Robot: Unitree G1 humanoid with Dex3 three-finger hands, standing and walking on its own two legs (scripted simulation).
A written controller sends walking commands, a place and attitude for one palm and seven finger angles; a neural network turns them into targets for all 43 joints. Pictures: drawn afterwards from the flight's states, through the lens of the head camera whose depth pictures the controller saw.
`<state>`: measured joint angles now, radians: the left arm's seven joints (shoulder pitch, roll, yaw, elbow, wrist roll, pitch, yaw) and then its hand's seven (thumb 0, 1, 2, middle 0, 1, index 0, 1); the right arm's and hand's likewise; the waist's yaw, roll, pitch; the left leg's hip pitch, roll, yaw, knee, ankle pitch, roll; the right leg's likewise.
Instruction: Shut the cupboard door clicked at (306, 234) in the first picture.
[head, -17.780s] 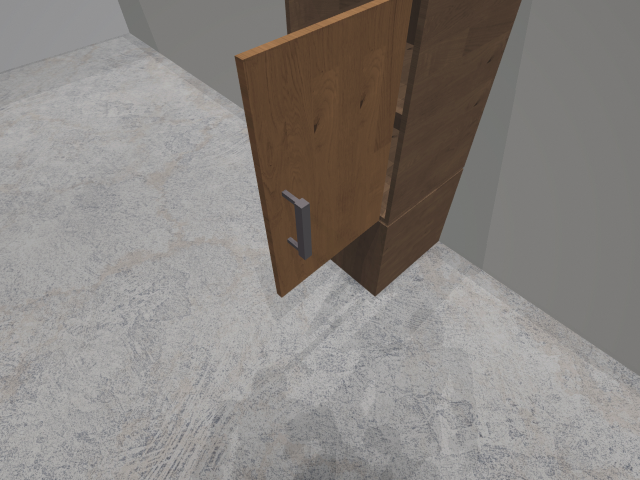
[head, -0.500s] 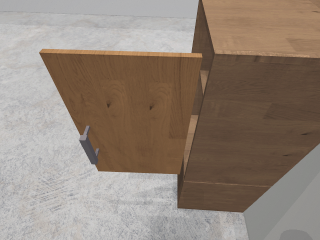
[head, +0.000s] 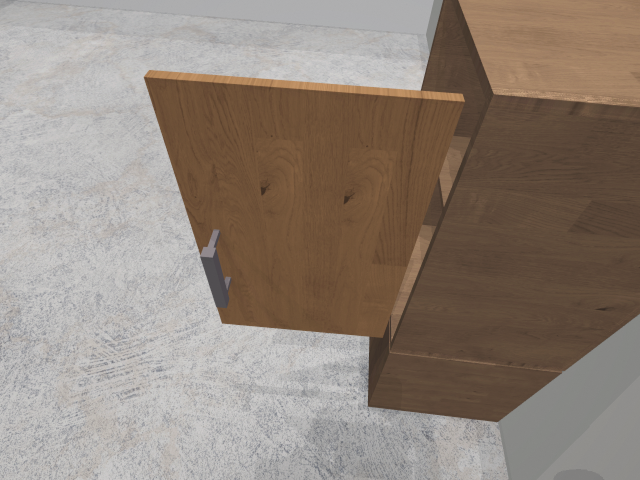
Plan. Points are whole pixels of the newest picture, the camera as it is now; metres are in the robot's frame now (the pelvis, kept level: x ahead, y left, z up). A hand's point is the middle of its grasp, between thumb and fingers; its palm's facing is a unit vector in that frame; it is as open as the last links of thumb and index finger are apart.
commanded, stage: come to a stop and stand still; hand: left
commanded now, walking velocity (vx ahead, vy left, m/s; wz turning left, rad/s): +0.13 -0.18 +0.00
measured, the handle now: (219, 270) +0.46 +0.21 -0.09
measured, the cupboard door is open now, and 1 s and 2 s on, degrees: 91 91 91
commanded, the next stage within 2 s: look again from close up in 0.98 s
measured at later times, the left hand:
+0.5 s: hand out of the picture +0.03 +0.16 -0.17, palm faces -0.01 -0.98 -0.21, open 7.2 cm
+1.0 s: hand out of the picture +0.00 +0.11 -0.17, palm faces +0.02 -0.99 -0.17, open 7.3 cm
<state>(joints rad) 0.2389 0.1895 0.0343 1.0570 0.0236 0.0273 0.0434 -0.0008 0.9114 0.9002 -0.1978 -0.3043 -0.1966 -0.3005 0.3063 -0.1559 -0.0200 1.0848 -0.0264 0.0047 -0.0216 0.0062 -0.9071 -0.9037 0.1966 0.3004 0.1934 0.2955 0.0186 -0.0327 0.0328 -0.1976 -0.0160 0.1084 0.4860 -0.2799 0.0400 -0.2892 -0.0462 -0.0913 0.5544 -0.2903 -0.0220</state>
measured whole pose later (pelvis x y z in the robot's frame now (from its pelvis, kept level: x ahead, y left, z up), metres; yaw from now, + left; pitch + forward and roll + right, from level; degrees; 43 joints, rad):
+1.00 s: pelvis +0.01 -0.04 +0.01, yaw -1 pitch -1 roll +1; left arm 0.31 0.12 -0.02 1.12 0.01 -0.02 0.04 0.00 0.91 0.90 -0.20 -0.30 -0.20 -0.30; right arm 0.27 -0.14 0.01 1.15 -0.01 -0.01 -0.04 0.01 -0.92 -0.90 0.20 0.30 0.19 0.30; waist 0.01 0.00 0.05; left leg -0.10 0.05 0.10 0.37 -0.24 -0.03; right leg -0.14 0.03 -0.05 0.40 -0.25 -0.05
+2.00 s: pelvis -0.02 -0.01 -0.08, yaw +1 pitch +14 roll +0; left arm 0.36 0.18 0.13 0.18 -0.24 -0.62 -0.34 0.00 0.91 0.90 -0.34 -0.46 -0.34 -0.46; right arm 0.17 -0.27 -0.08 0.56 0.00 -0.30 0.03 0.02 -0.90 -0.90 0.20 0.30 0.20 0.30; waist -0.01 -0.05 -0.17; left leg -0.84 -0.01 0.05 1.12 -0.51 0.03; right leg -0.87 -0.02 -0.04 1.13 -0.51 -0.02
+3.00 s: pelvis -0.04 +0.00 -0.12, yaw +1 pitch +19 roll -4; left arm 0.42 0.25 0.13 -0.05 -0.27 -0.41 -0.28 0.01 0.90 0.90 -1.23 -1.44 -1.23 -1.43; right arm 0.20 -0.23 0.03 0.44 0.01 -0.18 -0.03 0.02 -0.90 -0.90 0.20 0.30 0.20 0.30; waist 0.02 0.03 -0.19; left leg -1.07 0.00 -0.02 1.33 -0.59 0.04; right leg -1.04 -0.01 -0.10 1.26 -0.54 -0.01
